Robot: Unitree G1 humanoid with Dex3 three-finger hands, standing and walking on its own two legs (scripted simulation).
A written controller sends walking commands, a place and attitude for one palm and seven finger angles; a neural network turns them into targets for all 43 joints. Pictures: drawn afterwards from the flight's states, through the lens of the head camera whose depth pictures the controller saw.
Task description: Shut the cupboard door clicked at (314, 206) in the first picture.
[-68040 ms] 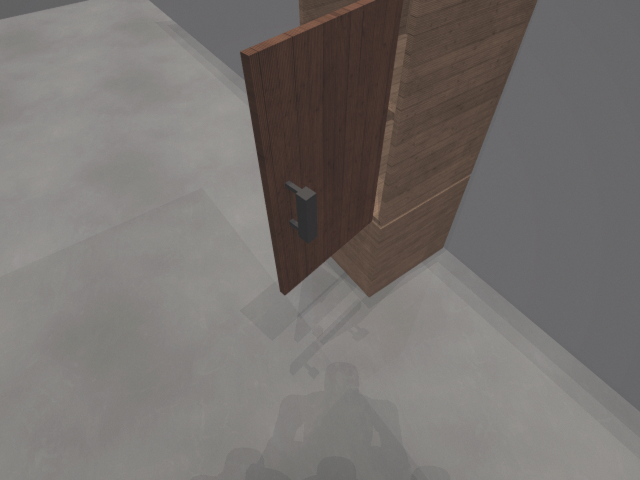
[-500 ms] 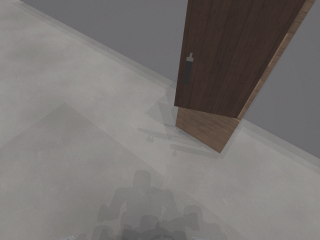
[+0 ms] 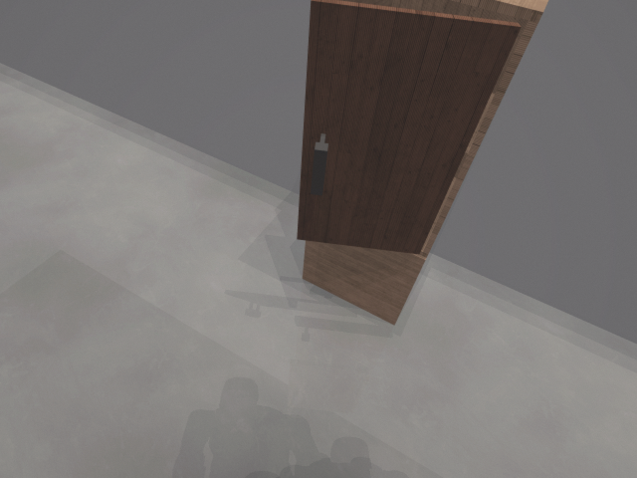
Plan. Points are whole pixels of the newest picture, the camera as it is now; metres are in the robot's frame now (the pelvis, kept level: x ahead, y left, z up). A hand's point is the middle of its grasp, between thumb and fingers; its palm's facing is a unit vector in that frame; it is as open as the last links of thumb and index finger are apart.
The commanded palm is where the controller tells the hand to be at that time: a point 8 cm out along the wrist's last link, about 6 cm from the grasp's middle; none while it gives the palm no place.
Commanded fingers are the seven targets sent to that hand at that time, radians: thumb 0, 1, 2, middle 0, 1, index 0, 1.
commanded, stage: take the last steps up to it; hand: left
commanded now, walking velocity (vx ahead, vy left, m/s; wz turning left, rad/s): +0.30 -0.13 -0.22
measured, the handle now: (320, 163) +0.73 +0.03 -0.05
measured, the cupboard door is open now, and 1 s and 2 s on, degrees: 23 23 23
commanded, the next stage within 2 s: come to a stop and stand still in 0.64 s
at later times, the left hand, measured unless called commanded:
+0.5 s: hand (265, 399) +0.27 +0.09 -0.17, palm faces -0.17 -0.97 -0.18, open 7.4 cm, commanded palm none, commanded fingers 0.00 0.90 0.90 -0.20 -0.30 -0.20 -0.30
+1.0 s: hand (290, 402) +0.27 +0.05 -0.17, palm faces -0.02 -0.99 -0.14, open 7.4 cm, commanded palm none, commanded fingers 0.00 0.90 0.90 -0.20 -0.30 -0.20 -0.30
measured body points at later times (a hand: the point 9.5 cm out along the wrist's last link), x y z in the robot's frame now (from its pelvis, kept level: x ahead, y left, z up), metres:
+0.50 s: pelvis +0.14 -0.08 -0.01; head +0.18 -0.09 +0.44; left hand +0.28 +0.14 -0.15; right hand -0.01 -0.27 -0.15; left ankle +0.00 +0.09 -0.70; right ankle +0.20 -0.18 -0.73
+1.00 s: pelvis +0.26 -0.11 +0.01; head +0.29 -0.09 +0.46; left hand +0.27 +0.10 -0.16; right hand +0.35 -0.33 -0.13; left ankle +0.30 -0.02 -0.73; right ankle +0.19 -0.18 -0.73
